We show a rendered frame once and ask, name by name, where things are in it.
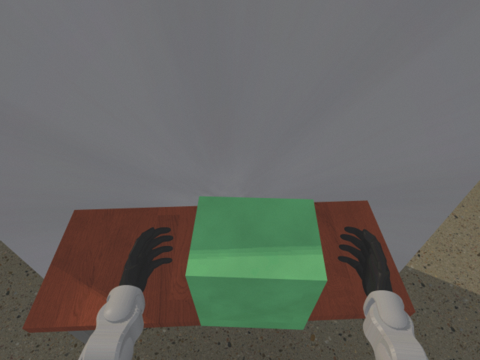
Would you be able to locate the carton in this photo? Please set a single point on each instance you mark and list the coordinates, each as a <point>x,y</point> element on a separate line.
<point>255,262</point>

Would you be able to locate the robot left forearm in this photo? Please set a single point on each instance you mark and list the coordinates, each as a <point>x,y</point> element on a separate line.
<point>119,323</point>

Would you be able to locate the robot right forearm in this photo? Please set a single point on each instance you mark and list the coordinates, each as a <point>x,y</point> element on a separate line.
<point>389,328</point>

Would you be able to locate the robot left hand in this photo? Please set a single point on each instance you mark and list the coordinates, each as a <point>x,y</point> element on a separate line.
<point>139,264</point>

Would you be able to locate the table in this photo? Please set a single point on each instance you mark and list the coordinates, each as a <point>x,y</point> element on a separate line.
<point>92,253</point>

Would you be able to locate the robot right hand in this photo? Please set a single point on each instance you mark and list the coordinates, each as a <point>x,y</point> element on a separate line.
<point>372,266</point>

